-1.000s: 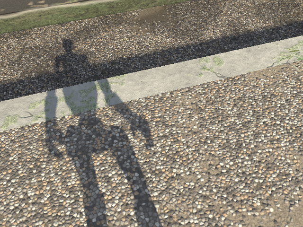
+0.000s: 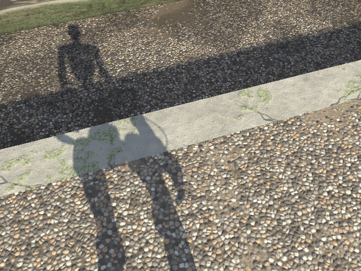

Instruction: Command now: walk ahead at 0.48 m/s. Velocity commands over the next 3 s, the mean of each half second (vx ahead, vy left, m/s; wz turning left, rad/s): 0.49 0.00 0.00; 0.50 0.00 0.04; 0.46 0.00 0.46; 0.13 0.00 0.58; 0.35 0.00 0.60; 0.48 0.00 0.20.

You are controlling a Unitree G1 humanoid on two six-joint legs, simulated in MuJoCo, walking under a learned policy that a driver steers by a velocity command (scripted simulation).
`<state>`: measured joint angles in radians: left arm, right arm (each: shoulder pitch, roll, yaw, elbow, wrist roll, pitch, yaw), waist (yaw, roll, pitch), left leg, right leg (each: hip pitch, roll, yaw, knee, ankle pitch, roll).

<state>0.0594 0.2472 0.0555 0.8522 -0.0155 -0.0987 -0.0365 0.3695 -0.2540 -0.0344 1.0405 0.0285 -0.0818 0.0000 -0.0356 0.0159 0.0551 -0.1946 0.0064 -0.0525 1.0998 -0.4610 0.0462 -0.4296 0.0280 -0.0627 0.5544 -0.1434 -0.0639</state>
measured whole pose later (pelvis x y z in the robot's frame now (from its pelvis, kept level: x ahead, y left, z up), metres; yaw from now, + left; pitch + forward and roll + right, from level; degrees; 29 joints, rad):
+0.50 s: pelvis +0.29 +0.05 +0.00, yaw +0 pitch +2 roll -1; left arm 0.38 0.27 0.05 1.02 -0.01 -0.06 0.01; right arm 0.02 -0.25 -0.05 0.85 0.01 -0.10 0.04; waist 0.05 0.00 0.03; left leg -0.50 0.01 0.05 0.56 -0.10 0.07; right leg -0.06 -0.01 -0.01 0.67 -0.45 -0.01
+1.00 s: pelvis +0.57 +0.03 +0.00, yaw +2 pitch +2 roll +2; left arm 0.03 0.23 0.05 0.86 0.00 -0.10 -0.02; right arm 0.40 -0.25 -0.06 1.02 0.02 -0.05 -0.01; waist -0.07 -0.02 0.02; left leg 0.01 -0.03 0.03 0.44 -0.45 0.02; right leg -0.48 -0.04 -0.01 0.51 -0.05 -0.05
